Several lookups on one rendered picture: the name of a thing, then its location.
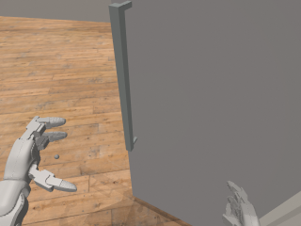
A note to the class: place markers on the handle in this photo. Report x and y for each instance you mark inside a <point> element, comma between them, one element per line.
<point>118,29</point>

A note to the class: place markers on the fridge door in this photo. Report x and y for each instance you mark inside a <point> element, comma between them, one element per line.
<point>215,89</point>

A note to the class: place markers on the left robot forearm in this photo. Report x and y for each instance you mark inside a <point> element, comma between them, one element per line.
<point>13,201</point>

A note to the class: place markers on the robot left hand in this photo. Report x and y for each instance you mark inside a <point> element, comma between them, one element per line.
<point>26,150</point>

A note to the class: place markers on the robot right hand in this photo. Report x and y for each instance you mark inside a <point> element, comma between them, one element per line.
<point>246,214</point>

